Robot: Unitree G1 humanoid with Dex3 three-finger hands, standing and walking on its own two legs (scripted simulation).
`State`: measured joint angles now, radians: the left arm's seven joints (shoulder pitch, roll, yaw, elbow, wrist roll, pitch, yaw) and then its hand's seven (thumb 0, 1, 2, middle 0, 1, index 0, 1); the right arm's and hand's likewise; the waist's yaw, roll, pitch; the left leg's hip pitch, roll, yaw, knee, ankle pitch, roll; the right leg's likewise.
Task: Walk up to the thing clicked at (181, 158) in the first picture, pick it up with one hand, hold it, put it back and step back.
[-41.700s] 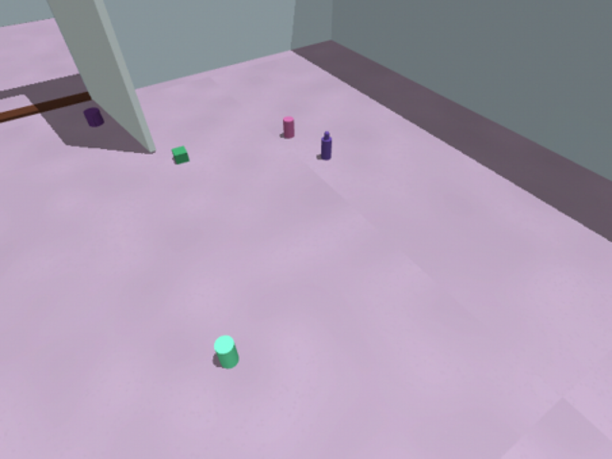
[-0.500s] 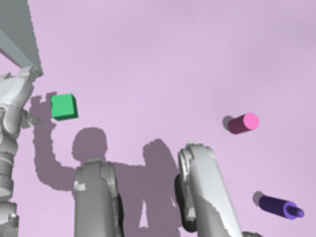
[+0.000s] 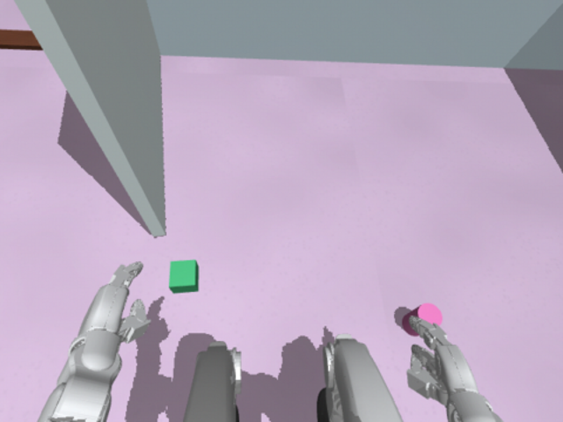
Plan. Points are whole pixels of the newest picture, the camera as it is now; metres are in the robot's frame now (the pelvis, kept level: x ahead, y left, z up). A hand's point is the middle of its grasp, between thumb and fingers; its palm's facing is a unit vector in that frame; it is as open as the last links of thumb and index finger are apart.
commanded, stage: home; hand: left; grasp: from above
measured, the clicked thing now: (184, 276) +0.53 +0.25 -0.54
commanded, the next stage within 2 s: none
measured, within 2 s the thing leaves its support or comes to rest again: neither
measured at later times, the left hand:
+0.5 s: hand (108, 353) +0.23 +0.18 +0.10, palm faces +0.10 -0.98 -0.20, open 7.4 cm
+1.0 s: hand (98, 356) +0.23 +0.18 +0.10, palm faces +0.09 -0.98 -0.19, open 7.5 cm
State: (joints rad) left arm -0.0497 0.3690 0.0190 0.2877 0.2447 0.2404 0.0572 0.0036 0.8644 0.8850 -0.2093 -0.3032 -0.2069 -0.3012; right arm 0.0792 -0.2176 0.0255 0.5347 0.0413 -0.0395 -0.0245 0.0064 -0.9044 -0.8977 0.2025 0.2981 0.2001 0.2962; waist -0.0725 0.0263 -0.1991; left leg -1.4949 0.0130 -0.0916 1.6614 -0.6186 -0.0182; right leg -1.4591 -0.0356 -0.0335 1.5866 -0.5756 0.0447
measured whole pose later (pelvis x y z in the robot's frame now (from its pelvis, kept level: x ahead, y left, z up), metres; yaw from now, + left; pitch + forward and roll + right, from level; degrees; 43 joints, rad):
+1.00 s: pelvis +0.07 +0.00 +0.15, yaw +2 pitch +10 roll -3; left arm 0.50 0.22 0.03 -0.15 -0.05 0.45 0.02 0.01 0.88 0.89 -0.20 -0.30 -0.20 -0.30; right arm 0.28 -0.21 0.04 0.55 0.00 -0.24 -0.18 0.01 -0.90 -0.90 0.20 0.30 0.20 0.30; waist -0.03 0.04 -0.16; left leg -0.70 0.04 -0.07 1.03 -0.51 -0.02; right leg -0.66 -0.03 -0.05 0.95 -0.46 0.04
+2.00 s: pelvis +0.07 +0.00 +0.15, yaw +2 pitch +10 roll -3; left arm 0.50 0.22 0.03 -0.14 -0.06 0.46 0.01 0.01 0.88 0.89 -0.20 -0.30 -0.20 -0.30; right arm 0.29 -0.22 0.03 0.55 0.00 -0.25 -0.19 0.01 -0.90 -0.90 0.20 0.30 0.20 0.30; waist -0.04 0.05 -0.16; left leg -0.69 0.04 -0.07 1.04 -0.51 -0.02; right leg -0.66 -0.02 -0.05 0.95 -0.46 0.04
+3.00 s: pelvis +0.06 +0.00 +0.18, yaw +1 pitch -1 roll +0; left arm 0.24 0.30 0.05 0.79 0.04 0.05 0.03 0.01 0.90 0.90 -0.20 -0.30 -0.20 -0.30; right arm 0.20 -0.30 -0.06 0.90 -0.06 -0.01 -0.02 0.01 -0.90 -0.90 0.20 0.30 0.20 0.30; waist 0.02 -0.01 0.04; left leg -0.35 0.01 -0.01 0.76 -0.39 0.00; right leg -0.36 -0.06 0.01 0.75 -0.37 0.04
